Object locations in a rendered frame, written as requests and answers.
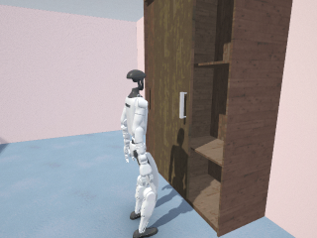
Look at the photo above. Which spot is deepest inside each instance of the left robot upper arm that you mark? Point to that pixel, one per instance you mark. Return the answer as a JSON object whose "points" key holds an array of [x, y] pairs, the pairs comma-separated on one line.
{"points": [[124, 116]]}

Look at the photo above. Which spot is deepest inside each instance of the right robot upper arm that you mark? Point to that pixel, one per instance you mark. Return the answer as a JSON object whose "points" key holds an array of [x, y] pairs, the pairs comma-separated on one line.
{"points": [[141, 106]]}

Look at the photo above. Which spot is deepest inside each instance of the robot torso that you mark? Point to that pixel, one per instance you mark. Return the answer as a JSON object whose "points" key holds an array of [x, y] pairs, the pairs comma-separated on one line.
{"points": [[130, 114]]}

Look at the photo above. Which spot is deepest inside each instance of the handle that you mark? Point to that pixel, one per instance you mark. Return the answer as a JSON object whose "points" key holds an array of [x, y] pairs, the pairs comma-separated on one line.
{"points": [[181, 105], [147, 94]]}

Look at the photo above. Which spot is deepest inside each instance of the right robot forearm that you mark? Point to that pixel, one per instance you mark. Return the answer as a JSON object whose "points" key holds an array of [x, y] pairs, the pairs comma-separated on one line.
{"points": [[139, 143]]}

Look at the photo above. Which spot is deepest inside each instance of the right robot shin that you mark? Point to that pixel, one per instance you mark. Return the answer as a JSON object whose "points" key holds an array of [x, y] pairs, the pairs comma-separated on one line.
{"points": [[147, 209]]}

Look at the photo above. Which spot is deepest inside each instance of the right robot hand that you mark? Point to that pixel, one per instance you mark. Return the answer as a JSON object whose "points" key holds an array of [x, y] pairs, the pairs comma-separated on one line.
{"points": [[146, 169]]}

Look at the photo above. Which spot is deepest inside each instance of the left robot hand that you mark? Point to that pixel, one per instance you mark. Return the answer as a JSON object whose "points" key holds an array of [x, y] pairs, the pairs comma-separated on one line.
{"points": [[126, 152]]}

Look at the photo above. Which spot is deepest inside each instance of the left robot forearm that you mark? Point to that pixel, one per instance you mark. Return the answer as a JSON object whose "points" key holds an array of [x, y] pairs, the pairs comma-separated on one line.
{"points": [[126, 135]]}

